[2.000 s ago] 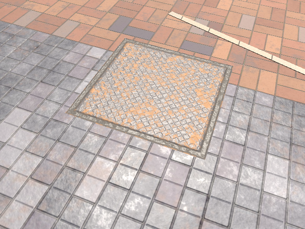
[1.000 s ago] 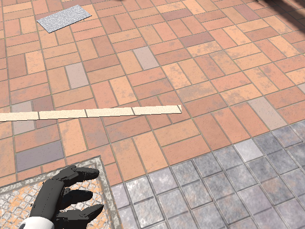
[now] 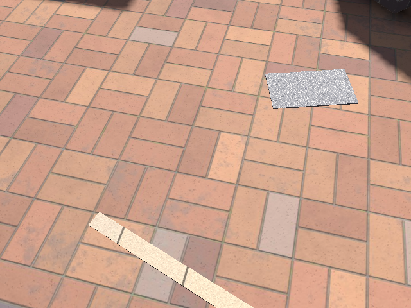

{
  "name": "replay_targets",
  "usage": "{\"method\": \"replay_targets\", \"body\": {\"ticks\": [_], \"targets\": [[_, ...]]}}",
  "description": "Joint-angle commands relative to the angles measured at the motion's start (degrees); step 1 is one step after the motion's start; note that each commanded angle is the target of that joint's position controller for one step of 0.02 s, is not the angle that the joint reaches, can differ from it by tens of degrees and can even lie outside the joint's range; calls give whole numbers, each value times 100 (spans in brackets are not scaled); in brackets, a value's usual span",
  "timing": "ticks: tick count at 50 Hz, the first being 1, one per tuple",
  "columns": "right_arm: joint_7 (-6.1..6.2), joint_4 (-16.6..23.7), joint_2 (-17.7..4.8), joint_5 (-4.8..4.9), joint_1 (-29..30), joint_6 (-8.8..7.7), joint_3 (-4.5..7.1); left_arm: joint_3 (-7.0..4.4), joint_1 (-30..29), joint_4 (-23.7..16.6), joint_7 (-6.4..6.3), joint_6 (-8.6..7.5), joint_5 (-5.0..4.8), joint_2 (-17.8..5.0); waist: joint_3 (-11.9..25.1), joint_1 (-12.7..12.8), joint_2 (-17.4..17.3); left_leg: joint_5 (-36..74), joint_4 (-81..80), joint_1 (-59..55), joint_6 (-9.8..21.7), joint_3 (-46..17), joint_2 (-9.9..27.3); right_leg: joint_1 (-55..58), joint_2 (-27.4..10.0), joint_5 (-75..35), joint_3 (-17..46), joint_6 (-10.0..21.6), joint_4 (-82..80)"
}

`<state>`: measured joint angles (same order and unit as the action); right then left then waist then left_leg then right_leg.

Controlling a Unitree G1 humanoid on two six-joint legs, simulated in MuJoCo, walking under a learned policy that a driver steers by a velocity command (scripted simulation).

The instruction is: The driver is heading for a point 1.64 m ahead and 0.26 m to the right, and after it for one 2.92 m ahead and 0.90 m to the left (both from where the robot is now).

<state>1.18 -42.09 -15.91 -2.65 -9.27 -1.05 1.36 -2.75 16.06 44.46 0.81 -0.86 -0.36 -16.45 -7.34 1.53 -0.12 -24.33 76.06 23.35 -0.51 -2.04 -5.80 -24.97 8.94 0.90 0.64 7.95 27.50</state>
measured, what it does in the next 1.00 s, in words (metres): walks ahead: left foot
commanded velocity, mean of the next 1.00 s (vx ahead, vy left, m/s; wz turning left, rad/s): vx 0.04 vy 0.00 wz -0.22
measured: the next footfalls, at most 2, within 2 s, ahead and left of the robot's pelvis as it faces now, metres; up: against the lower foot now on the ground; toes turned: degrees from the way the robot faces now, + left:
left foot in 0.62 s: +0.25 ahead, +0.11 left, +0.00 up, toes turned -36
right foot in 1.06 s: +0.20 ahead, -0.06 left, +0.00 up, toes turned +4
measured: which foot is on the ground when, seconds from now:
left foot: up 0.00-0.60, down 0.62-1.00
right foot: down 0.00-0.62, up 0.64-1.00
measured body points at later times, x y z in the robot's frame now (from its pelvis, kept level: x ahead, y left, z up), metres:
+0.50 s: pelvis +0.11 +0.03 +0.03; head +0.13 +0.00 +0.48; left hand +0.31 +0.29 -0.07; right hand +0.13 -0.31 -0.08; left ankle +0.22 +0.15 -0.68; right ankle +0.14 -0.02 -0.72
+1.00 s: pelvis +0.16 +0.06 +0.03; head +0.21 +0.06 +0.47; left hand +0.38 +0.31 -0.08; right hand +0.16 -0.26 -0.08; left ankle +0.22 +0.14 -0.72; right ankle +0.13 -0.07 -0.69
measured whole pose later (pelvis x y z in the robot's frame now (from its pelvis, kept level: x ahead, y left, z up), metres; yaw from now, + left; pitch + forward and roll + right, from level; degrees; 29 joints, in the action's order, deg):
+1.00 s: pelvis +0.16 +0.06 +0.03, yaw -10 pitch +2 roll -2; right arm -0.3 -47.2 -19.8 -0.4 -15.3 3.4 5.5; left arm -1.5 5.2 44.3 -2.3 1.2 -0.1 -20.4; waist -4.1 -2.3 0.0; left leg -7.2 22.8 14.8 1.9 -24.6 -11.0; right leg -18.6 6.6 23.4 9.1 -1.7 38.0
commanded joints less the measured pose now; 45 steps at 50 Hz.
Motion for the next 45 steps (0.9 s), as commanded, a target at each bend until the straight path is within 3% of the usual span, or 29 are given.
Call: {"method": "replay_targets", "body": {"ticks": [1, 4, 8, 10, 13, 22, 27, 29, 30, 31, 32, 33, 34, 36, 38, 40, 45], "targets": [[28, 346, -597, -65, -615, 294, 96, -227, 307, -322, -36, 61, -2, -694, 1072, -307, -95, 176, -558, 511, -114, -282, 424, 1074, -1550, -999, 2536, 411, -1195], [47, 400, -546, -37, -487, 394, 77, -358, 246, -398, -40, 116, 31, -1002, 1227, -249, 141, 473, -1139, 575, -189, -320, 437, 1055, -1255, -508, 2582, -219, -1227], [57, 471, -693, 20, 23, 444, 140, -460, 213, -474, -113, 293, -31, -1125, 1069, 17, 525, 909, -1762, 1030, -295, -509, 462, 1300, -994, 1693, 3009, -757, -1589], [60, 468, -746, 40, 232, 410, 165, -493, 317, -442, -127, 358, -29, -1135, 962, 165, 604, 1012, -2012, 1254, -319, -615, 463, 1570, -966, 2198, 3248, -775, -1651], [79, 438, -797, 67, 419, 315, 179, -530, 436, -385, -141, 382, -7, -1154, 939, 291, 646, 1025, -2282, 1466, -274, -753, 423, 2028, -973, 2090, 3522, -709, -1537], [111, 356, -1068, 175, 586, 133, 188, -571, 357, -329, -124, 372, 88, -1370, 941, 238, 719, 524, -3221, 906, -52, -915, 79, 2210, -940, 736, 4295, -253, -1051], [97, 116, -1063, 240, 93, 88, 153, -352, 60, -284, -156, 391, 162, -1107, 1181, 126, 723, 668, -4120, -531, 106, -569, 194, 1700, -978, -239, 3897, -116, -939], [100, -48, -872, 230, -178, 91, 95, -185, -35, -169, -215, 407, 154, -881, 1114, -68, 439, 1449, -5339, -1616, 288, -602, 360, 1153, -847, 554, 3772, -229, -945], [123, -32, -771, 186, 88, 101, 33, -83, 232, 3, -230, 379, 169, -675, 1068, 15, -84, 1683, -5976, -2032, 358, -928, 584, 892, -609, 1928, 3471, -456, -786], [148, 90, -940, 106, 322, 119, 6, -38, 534, 105, -212, 330, 183, -590, 1106, 148, -784, 1272, -6273, -2085, 492, -1941, 1378, 834, -306, 2556, 2734, -698, -14], [116, 157, -1177, 75, 492, 144, -22, -93, 432, 62, -212, 304, 151, -842, 934, 233, -899, 1934, -6471, -1487, 917, -2819, 2019, 784, 74, 2482, 1605, -797, 276], [50, -99, -1229, 69, 135, 180, 40, -154, 118, 80, -252, 298, 139, -1064, 866, 44, -855, 1992, -6403, -976, 1311, -3170, 2027, 1164, -110, 2298, 1304, -731, 404], [-16, -160, -1410, 158, 86, 198, 144, -171, -169, 4, -256, 277, 154, -1150, 649, 3, -899, 1813, -6256, -1023, 1247, -3074, 1763, 923, -123, 2085, 1101, -708, 683], [-75, -204, -1644, 229, -198, 256, 307, -180, -500, -60, -232, 266, 161, -1188, 566, -143, -921, 1744, -6083, -1315, 1094, -3027, 1437, 256, -15, 2377, 800, -853, 1604], [-110, -201, -1572, 275, -332, 290, 384, -113, -561, -82, -224, 286, 162, -990, 568, -97, -699, 2039, -5946, -1439, 1003, -3025, 1226, -79, -108, 2511, 701, -1011, 2116], [-132, -208, -1474, 267, -457, 314, 450, -52, -757, -151, -270, 289, 128, -840, 679, -158, -732, 2128, -5864, -1658, 919, -3030, 1002, -254, -162, 2504, 655, -1084, 2133], [-105, -272, -1435, 251, -806, 376, 612, 0, -1114, -331, -318, 211, 43, -847, 1040, -338, -909, 2498, -5708, -2216, 899, -3477, 871, -306, -177, 2441, 697, -1074, 1628]]}}
Velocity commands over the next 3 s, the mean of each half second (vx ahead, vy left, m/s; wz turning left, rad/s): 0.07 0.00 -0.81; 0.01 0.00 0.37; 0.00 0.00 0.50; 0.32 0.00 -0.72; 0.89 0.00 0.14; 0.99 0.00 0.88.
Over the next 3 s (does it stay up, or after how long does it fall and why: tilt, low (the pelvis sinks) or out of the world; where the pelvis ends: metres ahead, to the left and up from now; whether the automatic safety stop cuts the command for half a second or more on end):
stays up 1.07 -0.35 0.02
